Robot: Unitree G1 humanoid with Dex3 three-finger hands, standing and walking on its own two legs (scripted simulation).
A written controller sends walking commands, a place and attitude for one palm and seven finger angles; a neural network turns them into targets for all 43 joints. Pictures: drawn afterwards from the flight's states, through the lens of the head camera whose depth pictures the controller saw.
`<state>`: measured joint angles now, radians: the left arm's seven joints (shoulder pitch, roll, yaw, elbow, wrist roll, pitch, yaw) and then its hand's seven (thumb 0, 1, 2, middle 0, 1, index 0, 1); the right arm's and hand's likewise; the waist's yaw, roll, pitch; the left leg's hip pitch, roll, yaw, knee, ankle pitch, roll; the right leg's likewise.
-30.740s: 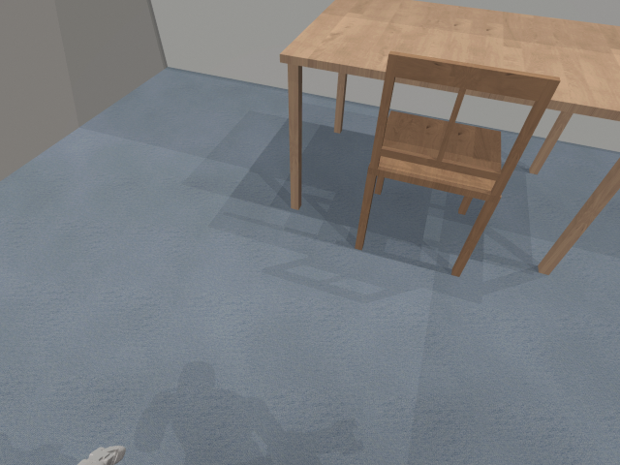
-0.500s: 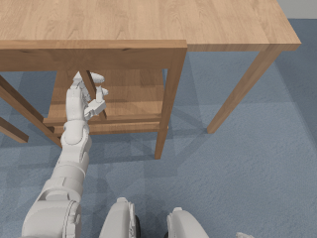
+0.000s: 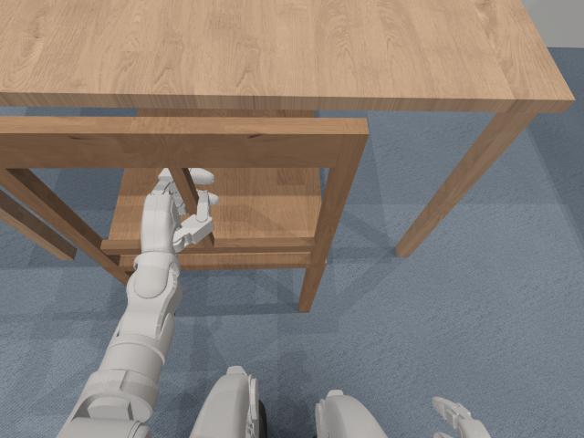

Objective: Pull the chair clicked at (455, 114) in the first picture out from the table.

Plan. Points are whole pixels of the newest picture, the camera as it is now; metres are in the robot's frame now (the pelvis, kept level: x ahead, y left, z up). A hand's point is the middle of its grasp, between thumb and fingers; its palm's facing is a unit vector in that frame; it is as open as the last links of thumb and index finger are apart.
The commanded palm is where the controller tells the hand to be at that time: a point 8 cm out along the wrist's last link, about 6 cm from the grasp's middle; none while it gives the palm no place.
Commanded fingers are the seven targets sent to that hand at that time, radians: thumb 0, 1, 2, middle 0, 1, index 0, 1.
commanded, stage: step backward, pulling the chair out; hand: left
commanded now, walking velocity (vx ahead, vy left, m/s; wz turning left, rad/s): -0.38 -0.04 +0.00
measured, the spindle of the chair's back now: (195, 210) +0.44 +0.14 -0.02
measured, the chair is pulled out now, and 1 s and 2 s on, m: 0.04 0.18 0.35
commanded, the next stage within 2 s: none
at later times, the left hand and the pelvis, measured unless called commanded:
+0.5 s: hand (205, 250) +0.35 +0.11 +0.03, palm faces -0.06 -0.99 -0.15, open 4.9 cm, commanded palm +0.32 +0.16 +0.03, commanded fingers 0.00 0.90 0.90 -0.50 -1.45 -0.50 -1.45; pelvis -0.03 +0.01 +0.08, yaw -2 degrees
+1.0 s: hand (209, 310) +0.27 +0.10 +0.03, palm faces -0.12 -0.98 -0.15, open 5.0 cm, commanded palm +0.28 +0.15 +0.03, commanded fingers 0.00 0.90 0.90 -0.50 -1.45 -0.50 -1.45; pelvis -0.08 +0.01 +0.09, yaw -1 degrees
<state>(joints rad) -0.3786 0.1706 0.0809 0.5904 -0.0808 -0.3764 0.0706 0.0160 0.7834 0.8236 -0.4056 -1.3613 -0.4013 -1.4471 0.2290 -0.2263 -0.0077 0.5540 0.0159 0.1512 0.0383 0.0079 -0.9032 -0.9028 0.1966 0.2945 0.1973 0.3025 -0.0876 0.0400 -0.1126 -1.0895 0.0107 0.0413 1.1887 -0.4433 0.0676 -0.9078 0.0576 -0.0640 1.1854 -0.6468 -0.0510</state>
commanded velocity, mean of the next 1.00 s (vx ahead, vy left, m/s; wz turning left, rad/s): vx -0.38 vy -0.03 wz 0.05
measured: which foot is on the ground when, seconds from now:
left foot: down 0.00-1.00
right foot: down 0.00-1.00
